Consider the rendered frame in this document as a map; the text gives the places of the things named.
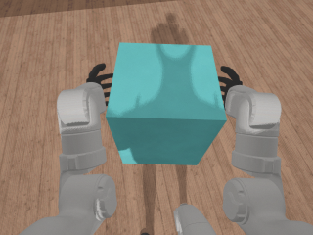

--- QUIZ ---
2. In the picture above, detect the left robot hand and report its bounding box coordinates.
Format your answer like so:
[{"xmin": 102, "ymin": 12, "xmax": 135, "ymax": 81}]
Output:
[{"xmin": 86, "ymin": 63, "xmax": 113, "ymax": 106}]

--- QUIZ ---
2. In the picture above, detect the carton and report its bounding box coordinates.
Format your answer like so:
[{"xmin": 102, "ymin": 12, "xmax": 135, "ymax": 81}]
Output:
[{"xmin": 106, "ymin": 42, "xmax": 227, "ymax": 165}]

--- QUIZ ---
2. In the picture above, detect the robot left upper arm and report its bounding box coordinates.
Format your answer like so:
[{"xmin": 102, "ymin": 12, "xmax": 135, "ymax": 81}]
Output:
[{"xmin": 19, "ymin": 173, "xmax": 117, "ymax": 235}]

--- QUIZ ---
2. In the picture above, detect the robot right upper arm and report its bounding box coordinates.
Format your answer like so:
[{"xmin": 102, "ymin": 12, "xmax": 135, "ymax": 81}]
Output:
[{"xmin": 222, "ymin": 177, "xmax": 313, "ymax": 235}]

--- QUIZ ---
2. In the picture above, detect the right robot forearm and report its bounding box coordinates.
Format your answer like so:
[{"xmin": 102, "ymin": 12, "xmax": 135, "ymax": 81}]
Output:
[{"xmin": 225, "ymin": 85, "xmax": 286, "ymax": 212}]

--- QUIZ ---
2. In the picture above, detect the right robot hand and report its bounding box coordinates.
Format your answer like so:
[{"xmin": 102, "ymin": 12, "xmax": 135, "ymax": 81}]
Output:
[{"xmin": 218, "ymin": 66, "xmax": 243, "ymax": 110}]

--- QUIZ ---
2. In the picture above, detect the robot right thigh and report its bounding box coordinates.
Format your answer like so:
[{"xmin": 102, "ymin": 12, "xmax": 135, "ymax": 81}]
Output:
[{"xmin": 173, "ymin": 204, "xmax": 217, "ymax": 235}]

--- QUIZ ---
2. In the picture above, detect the left robot forearm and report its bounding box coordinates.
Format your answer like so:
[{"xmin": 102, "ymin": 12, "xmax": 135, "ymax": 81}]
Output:
[{"xmin": 57, "ymin": 82, "xmax": 107, "ymax": 210}]

